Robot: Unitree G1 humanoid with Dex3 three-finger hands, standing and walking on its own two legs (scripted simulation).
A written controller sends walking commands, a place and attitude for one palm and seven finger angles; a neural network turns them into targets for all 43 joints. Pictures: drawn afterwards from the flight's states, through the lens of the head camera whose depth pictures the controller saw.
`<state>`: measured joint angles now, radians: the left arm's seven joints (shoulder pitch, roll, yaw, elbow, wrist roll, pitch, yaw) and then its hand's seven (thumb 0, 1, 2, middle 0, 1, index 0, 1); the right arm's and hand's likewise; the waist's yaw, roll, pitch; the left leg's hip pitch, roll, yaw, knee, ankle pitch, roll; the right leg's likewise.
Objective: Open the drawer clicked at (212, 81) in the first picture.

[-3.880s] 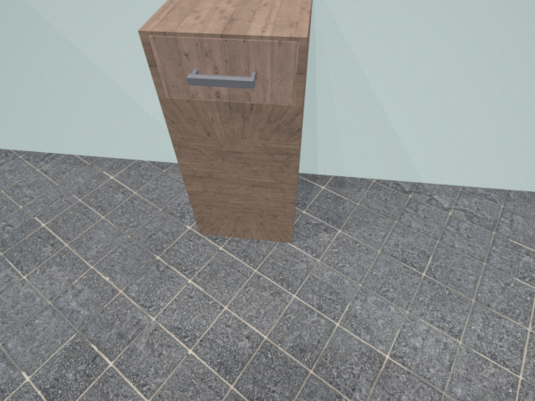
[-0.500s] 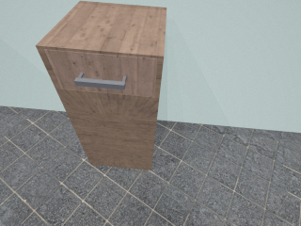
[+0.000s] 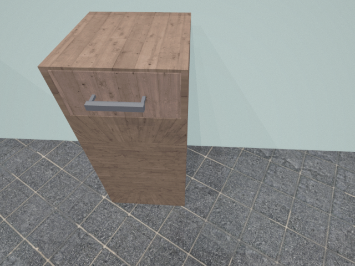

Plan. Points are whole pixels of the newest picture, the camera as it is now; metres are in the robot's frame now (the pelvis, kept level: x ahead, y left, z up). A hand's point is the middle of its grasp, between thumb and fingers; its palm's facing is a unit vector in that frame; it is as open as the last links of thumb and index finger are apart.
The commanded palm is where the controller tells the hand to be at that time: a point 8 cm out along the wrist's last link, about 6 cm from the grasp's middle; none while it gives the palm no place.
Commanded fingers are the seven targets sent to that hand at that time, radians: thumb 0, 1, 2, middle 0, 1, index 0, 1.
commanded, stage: look again from close up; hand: left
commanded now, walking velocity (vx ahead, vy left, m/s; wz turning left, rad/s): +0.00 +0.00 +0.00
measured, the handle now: (116, 102) +0.56 +0.23 +0.05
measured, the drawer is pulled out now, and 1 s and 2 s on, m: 0.00 0.00 0.00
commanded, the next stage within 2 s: raise the hand with hooked fingers in 0.36 s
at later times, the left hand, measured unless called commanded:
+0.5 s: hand out of the picture +0.03 +0.16 -0.17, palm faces -0.05 -0.97 -0.24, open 7.3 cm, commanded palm +0.11 +0.21 -0.06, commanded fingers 0.00 0.83 0.87 -0.20 -0.34 -0.20 -0.34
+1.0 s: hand (92, 263) +0.14 +0.20 -0.05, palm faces -0.02 -0.11 -0.99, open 9.2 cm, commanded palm +0.16 +0.20 +0.04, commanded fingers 0.00 0.25 0.62 -0.25 -0.72 -0.25 -0.72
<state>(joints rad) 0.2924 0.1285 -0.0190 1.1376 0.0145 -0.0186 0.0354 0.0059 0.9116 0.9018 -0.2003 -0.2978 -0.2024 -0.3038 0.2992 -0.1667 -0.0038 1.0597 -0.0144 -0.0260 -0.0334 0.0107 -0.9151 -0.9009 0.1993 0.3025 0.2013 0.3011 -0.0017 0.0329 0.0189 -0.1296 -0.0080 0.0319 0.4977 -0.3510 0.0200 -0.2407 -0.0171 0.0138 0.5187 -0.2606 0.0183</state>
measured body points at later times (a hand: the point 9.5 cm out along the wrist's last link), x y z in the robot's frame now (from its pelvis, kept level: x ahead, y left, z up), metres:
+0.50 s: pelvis +0.01 -0.02 +0.00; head +0.03 -0.03 +0.45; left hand +0.03 +0.21 -0.15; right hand -0.01 -0.24 -0.16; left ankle -0.05 +0.10 -0.73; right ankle +0.01 -0.13 -0.74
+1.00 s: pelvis -0.03 -0.03 -0.04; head +0.01 -0.04 +0.41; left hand +0.14 +0.20 +0.01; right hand +0.26 -0.23 -0.09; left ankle -0.05 +0.10 -0.74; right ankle +0.01 -0.13 -0.74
